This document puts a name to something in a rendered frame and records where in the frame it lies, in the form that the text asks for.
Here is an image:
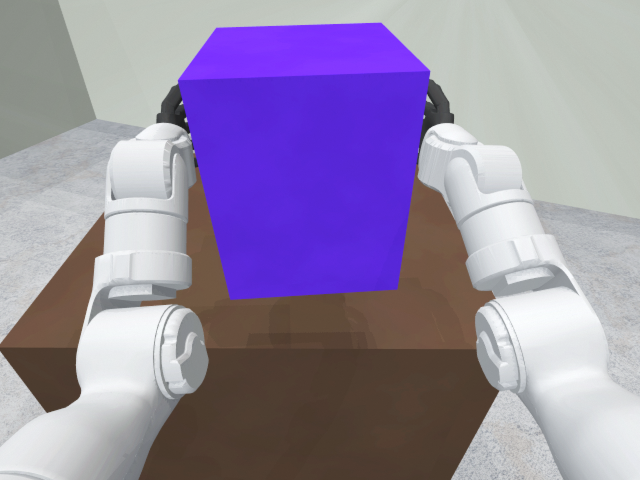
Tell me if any carton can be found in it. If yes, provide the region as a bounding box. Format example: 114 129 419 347
178 23 430 300

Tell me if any right robot hand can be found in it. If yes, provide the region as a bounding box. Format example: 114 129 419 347
416 79 454 164

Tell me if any robot right upper arm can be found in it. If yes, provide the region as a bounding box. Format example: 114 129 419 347
475 286 640 480

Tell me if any right robot forearm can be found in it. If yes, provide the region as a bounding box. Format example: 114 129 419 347
418 123 609 368

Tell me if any robot left upper arm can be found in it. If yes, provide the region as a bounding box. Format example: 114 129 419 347
0 304 209 480

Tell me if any left robot hand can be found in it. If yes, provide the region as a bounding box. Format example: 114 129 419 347
156 84 198 167

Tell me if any pedestal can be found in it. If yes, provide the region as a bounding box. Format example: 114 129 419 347
0 153 499 480

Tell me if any left robot forearm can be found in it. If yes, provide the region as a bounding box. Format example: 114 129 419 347
76 123 197 387

